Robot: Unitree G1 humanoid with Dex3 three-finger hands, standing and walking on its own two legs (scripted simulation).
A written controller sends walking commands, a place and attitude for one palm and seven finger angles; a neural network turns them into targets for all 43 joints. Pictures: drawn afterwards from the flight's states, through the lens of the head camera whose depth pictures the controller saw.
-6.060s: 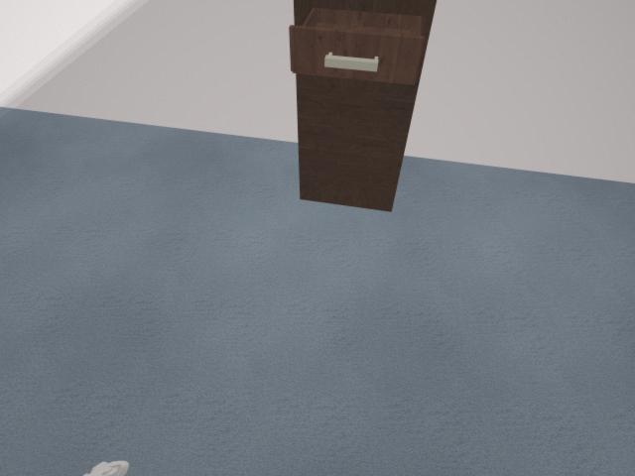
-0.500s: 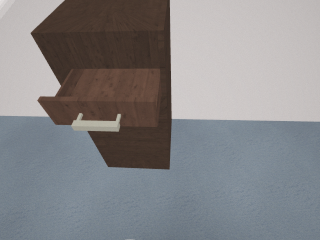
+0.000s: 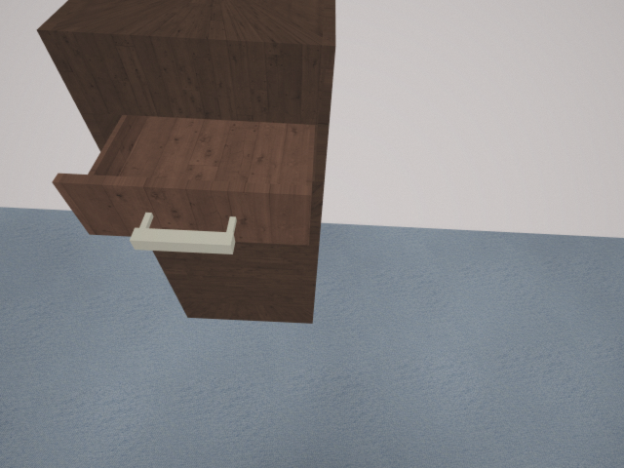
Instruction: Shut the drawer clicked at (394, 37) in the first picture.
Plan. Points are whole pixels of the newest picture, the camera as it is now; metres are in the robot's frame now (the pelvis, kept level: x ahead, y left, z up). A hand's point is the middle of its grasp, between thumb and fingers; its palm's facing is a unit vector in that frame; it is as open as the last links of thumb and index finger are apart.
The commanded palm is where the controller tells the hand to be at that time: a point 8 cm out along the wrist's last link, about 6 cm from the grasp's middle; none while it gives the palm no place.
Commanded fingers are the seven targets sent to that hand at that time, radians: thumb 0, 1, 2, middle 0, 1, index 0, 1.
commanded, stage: come to a stop and stand still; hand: left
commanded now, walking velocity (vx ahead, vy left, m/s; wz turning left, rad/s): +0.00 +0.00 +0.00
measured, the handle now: (187, 230) +0.45 +0.22 -0.01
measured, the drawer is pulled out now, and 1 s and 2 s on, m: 0.17 0.17 0.17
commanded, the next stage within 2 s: look again from close up in 0.46 s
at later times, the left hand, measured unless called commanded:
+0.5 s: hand out of the picture +0.02 +0.16 -0.17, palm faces +0.05 -0.98 -0.21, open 7.3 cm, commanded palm none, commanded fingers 0.00 0.90 0.90 -0.20 -0.30 -0.20 -0.30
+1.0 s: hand out of the picture -0.02 +0.20 -0.17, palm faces +0.01 -0.98 -0.22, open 7.4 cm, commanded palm none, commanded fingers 0.00 0.90 0.90 -0.20 -0.30 -0.20 -0.30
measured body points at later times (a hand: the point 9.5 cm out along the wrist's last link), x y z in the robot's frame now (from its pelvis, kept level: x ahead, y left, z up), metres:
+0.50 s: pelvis +0.01 -0.02 +0.00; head +0.02 -0.02 +0.45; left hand +0.02 +0.21 -0.15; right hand +0.01 -0.24 -0.16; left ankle -0.05 +0.13 -0.74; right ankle -0.01 -0.11 -0.74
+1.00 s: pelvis -0.02 +0.02 +0.00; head -0.01 +0.01 +0.45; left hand -0.02 +0.25 -0.15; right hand -0.03 -0.18 -0.17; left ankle -0.04 +0.12 -0.74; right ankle -0.01 -0.11 -0.74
